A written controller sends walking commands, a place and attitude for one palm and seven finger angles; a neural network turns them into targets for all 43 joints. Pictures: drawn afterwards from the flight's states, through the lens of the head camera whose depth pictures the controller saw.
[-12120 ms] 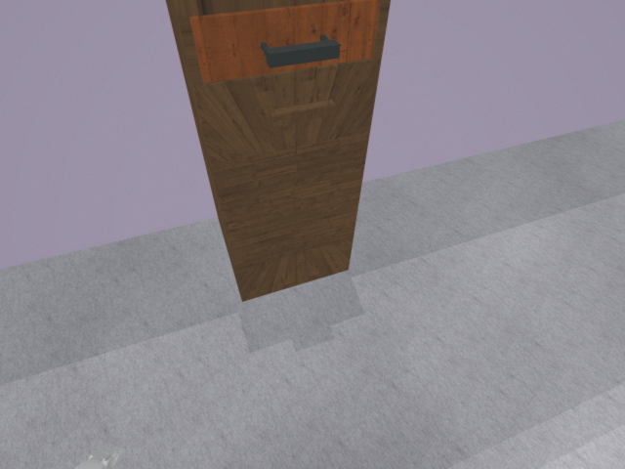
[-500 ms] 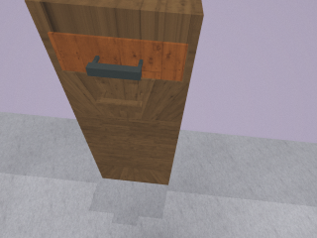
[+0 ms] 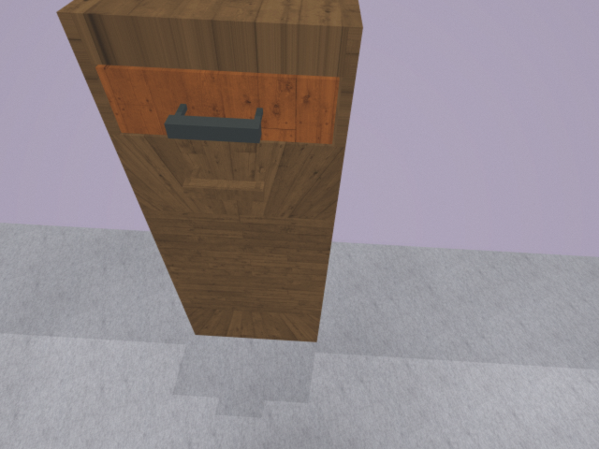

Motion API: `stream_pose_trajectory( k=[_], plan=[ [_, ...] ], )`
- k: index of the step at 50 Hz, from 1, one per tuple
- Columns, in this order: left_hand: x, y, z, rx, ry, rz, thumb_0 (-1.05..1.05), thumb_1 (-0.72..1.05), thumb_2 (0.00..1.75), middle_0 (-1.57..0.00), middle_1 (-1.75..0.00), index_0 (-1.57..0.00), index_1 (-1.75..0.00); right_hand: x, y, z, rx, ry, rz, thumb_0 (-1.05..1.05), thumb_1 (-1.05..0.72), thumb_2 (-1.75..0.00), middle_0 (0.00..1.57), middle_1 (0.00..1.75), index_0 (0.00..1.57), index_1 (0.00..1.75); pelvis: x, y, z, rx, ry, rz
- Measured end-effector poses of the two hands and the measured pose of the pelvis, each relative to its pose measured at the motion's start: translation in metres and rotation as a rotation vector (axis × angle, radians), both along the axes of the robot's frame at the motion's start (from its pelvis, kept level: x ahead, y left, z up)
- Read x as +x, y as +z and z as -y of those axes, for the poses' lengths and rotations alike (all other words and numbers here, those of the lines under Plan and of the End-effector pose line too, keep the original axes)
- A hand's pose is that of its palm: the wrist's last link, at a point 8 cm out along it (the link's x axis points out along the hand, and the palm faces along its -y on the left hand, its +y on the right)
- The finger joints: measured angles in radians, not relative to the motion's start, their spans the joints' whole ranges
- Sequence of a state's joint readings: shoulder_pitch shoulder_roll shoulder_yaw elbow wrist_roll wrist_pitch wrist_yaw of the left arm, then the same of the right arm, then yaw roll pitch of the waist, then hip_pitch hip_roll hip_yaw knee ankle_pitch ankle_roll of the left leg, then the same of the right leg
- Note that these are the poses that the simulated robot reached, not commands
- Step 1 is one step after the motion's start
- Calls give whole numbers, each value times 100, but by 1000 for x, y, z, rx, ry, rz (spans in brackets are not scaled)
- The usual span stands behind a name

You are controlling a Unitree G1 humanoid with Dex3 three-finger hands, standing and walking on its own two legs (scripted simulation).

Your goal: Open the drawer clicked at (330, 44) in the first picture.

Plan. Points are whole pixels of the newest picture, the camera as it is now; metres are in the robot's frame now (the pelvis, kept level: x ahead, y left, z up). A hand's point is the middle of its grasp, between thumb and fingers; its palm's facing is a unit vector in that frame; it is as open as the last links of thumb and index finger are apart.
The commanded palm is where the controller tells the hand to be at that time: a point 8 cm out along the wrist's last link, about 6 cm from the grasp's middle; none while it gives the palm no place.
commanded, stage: come to a stop and stand still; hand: left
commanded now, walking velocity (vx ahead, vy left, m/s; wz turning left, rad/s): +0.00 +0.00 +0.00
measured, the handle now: (217, 120) +0.57 +0.17 +0.14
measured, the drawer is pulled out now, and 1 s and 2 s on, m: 0.00 0.00 0.00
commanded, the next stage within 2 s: look again from close up in 0.30 s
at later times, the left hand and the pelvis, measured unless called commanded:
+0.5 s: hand out of the picture -0.06 +0.16 -0.18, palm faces +0.03 -0.99 -0.16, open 7.4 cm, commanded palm none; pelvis -0.01 +0.01 -0.01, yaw +1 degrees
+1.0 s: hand out of the picture +0.01 +0.16 -0.17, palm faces +0.03 -0.98 -0.19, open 7.3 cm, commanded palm none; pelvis +0.02 -0.01 +0.00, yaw +1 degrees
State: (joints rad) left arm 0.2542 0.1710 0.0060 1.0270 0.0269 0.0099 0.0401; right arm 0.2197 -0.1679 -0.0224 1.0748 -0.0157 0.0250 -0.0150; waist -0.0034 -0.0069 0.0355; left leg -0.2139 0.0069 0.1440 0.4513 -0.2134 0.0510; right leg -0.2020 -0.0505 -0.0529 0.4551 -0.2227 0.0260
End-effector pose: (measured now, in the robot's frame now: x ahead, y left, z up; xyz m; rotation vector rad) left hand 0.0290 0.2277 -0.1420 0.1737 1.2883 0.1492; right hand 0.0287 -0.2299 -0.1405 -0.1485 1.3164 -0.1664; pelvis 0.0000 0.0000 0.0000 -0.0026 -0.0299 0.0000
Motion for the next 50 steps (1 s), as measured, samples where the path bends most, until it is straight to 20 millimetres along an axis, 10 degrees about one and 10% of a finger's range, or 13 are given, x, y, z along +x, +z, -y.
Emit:
stream_pose_trajectory(
  k=[12,22,37,50],
  plan=[
    [-60,-6,14,-48,40,-127,1,91,89,-20,-30,-20,-30,-60,-1,-15,24,-26,-132,1,-91,-90,20,30,20,30,-9,2,-2,-2,10,-6],
    [-92,-7,25,-62,57,-203,1,91,89,-20,-30,-20,-30,-68,-6,-29,56,-21,-151,1,-90,-90,20,30,20,30,-11,-1,-4,-9,13,-14],
    [-41,1,4,2,48,-51,1,91,89,-20,-30,-20,-30,-16,-15,-18,49,32,-2,3,-93,-90,20,30,20,30,5,-4,-8,9,22,-9],
    [-23,0,18,-19,32,-73,1,92,89,-20,-30,-20,-30,-15,-7,-7,41,33,-58,1,-91,-90,20,30,20,30,15,1,7,11,19,-15]
  ],
)
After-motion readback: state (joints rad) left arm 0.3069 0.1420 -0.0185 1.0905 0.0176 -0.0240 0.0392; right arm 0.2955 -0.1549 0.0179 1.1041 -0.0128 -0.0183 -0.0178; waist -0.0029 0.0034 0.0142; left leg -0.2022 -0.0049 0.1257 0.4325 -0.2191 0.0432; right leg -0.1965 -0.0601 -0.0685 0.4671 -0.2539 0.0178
